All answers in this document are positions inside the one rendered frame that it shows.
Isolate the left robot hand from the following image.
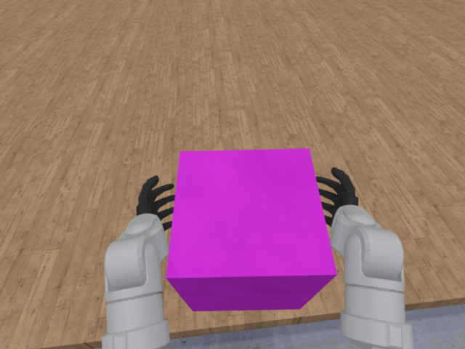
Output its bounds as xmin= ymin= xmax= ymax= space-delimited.
xmin=137 ymin=175 xmax=175 ymax=231

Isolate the left robot forearm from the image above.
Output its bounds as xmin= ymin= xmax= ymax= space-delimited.
xmin=102 ymin=214 xmax=170 ymax=349

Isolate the right robot forearm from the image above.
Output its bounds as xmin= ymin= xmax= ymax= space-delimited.
xmin=330 ymin=205 xmax=413 ymax=349

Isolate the right robot hand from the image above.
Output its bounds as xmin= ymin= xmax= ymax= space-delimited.
xmin=316 ymin=167 xmax=358 ymax=226

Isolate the carton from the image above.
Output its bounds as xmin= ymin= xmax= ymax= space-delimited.
xmin=166 ymin=148 xmax=337 ymax=311

